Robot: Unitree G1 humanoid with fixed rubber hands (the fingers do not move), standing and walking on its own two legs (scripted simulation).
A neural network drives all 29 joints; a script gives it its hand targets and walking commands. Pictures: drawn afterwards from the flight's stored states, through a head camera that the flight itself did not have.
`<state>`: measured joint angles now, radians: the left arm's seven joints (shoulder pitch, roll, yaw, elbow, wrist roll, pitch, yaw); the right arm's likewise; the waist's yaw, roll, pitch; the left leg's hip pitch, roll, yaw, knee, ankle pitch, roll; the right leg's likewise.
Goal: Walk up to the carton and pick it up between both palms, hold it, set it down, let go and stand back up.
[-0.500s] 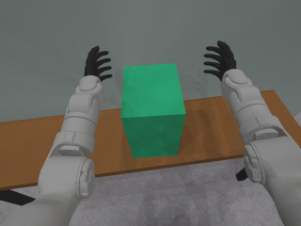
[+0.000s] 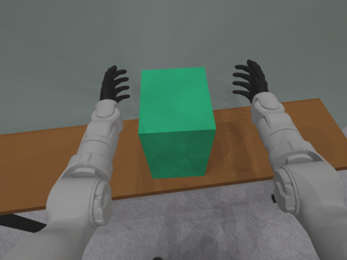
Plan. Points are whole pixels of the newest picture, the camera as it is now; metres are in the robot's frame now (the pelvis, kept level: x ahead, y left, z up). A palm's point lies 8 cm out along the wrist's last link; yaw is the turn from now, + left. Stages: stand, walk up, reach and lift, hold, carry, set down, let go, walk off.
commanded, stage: reach and lift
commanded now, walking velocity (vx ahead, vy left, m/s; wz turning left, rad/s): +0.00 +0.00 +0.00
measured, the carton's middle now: (176, 128) +0.47 +0.05 -0.05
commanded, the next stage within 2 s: none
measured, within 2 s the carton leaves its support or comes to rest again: neither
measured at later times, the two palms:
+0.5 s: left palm (119, 120) +0.44 +0.19 +0.02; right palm (236, 110) +0.48 -0.11 +0.02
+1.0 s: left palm (132, 131) +0.42 +0.16 +0.00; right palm (228, 125) +0.45 -0.10 +0.00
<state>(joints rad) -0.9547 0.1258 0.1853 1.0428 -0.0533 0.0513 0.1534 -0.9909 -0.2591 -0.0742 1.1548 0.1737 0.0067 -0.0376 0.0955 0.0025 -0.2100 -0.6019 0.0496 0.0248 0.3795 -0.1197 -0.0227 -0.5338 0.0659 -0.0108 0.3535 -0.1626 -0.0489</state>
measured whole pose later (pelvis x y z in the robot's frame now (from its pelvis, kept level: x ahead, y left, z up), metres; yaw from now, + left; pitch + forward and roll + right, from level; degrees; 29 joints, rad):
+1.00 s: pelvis +0.01 +0.01 +0.00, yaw +0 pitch +24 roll -1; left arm -0.80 -0.17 0.66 1.01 0.52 -0.35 0.13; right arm -0.87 0.07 -0.78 1.12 -0.63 -0.43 -0.05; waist 0.10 0.00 -0.13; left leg -0.67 0.05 0.07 0.38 -0.13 -0.01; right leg -0.61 0.05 -0.03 0.36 -0.17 -0.04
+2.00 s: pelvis +0.01 +0.00 -0.01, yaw +1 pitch +26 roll +0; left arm -0.83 -0.17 0.70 1.03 0.56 -0.35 0.13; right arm -0.88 0.09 -0.81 1.09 -0.65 -0.39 -0.03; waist 0.09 -0.01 -0.17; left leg -0.73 0.04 0.08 0.42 -0.14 0.00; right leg -0.68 0.03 -0.06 0.45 -0.22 -0.05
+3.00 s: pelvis +0.01 +0.01 -0.01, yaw +1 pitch +27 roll -1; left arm -0.82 -0.10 0.53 1.20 0.31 -0.44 0.18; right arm -0.86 0.01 -0.61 1.27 -0.48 -0.49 -0.12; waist 0.09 0.00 -0.24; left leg -0.78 0.06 0.10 0.47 -0.15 0.01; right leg -0.72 0.03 -0.07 0.46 -0.22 -0.04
